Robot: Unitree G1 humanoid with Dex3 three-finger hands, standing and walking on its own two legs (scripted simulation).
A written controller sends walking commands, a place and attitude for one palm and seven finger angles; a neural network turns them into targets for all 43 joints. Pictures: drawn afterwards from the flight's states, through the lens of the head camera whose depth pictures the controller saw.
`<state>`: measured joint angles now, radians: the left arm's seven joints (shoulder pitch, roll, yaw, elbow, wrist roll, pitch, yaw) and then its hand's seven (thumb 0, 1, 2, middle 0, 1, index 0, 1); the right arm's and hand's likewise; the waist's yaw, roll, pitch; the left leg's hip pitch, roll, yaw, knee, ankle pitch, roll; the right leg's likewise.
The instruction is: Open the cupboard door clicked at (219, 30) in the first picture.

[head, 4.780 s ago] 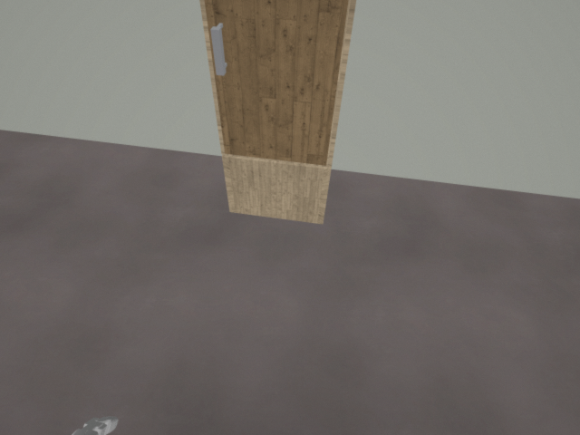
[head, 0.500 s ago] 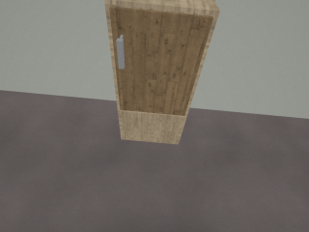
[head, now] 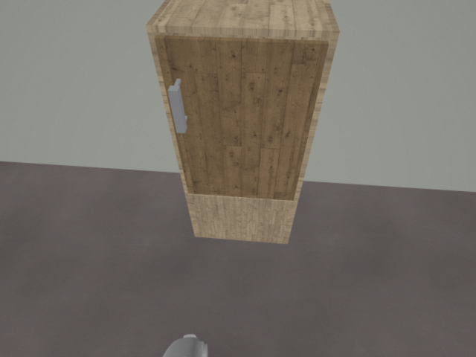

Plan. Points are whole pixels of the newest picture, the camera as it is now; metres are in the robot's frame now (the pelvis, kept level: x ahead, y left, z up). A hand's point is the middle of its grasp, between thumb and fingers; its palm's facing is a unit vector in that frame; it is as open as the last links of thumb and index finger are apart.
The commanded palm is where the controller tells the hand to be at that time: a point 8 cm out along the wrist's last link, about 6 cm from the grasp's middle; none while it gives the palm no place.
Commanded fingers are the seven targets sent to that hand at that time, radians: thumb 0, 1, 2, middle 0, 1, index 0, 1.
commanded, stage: take the last steps up to it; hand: left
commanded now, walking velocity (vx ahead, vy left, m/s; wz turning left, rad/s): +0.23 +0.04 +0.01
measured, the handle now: (179, 106) +0.72 +0.20 +0.02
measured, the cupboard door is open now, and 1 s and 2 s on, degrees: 0 0 0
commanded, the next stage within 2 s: come to a stop and stand still in 0.18 s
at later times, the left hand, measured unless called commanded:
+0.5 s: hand (132, 331) +0.20 +0.24 -0.18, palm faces +0.05 -0.98 -0.20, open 7.3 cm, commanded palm none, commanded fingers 0.00 0.90 0.90 -0.20 -0.30 -0.20 -0.30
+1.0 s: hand (141, 348) +0.17 +0.20 -0.16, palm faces +0.07 -0.96 -0.26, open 7.3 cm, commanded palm none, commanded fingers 0.00 0.90 0.90 -0.20 -0.30 -0.20 -0.30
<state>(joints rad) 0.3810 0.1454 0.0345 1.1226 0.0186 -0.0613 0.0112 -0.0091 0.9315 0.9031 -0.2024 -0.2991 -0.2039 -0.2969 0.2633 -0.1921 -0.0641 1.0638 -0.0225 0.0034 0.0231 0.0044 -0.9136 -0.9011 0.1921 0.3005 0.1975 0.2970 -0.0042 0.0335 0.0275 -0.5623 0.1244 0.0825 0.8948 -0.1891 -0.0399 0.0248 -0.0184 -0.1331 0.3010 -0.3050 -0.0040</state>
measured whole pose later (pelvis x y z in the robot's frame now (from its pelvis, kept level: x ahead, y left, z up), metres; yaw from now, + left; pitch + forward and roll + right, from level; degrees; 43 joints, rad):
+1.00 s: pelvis +0.11 +0.02 +0.00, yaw +0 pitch +0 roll +2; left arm 0.20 0.15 0.05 1.00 0.03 0.01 0.02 0.00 0.91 0.90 -0.21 -0.30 -0.21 -0.30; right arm 0.20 -0.21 -0.06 1.04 -0.01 0.06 0.00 0.00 -0.91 -0.90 0.19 0.30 0.20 0.30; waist 0.03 0.02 0.05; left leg -0.31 0.02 0.00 0.85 -0.44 -0.06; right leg -0.29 -0.05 -0.09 0.45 -0.16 -0.05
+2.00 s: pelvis +0.12 +0.01 -0.01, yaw +0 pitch -2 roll +1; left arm 0.24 0.15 0.02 1.08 0.01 -0.02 0.03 0.00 0.93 0.90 -0.20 -0.30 -0.21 -0.30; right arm 0.28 -0.17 -0.01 1.07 -0.02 -0.01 -0.04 0.01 -0.93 -0.90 0.19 0.30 0.20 0.30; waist -0.01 0.04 0.01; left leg -0.12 0.04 -0.01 0.51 -0.37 -0.05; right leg -0.23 -0.01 -0.05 0.59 -0.33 -0.03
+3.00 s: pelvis +0.16 +0.03 -0.01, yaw +0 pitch -1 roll +0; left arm 0.28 0.15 0.02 1.03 0.02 -0.01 0.04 0.00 0.93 0.90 -0.20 -0.30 -0.20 -0.30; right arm 0.22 -0.18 -0.02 0.99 -0.01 0.02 -0.02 0.01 -0.93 -0.90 0.19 0.30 0.20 0.30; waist 0.03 0.01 0.03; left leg -0.28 0.03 0.08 0.60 -0.34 0.00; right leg -0.27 -0.01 -0.11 0.55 -0.27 -0.04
